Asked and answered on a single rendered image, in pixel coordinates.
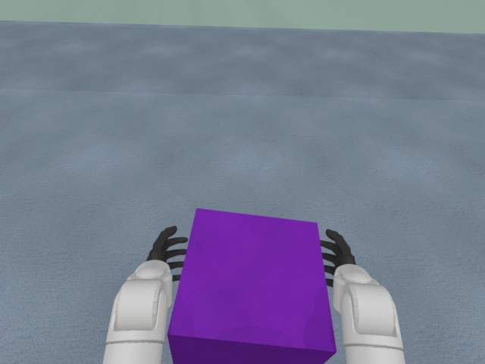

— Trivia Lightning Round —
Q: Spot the left robot hand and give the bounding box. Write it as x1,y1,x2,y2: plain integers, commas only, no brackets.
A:
146,226,188,282

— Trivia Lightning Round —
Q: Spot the carton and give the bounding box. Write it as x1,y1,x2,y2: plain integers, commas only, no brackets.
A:
167,208,336,364

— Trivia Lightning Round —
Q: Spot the right robot hand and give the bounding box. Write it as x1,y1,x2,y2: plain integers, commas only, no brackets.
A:
320,229,356,288

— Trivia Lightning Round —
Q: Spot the robot left forearm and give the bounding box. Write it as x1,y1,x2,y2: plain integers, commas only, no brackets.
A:
102,260,173,364

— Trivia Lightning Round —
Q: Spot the robot right forearm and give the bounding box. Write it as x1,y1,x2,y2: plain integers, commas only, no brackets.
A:
333,264,405,364

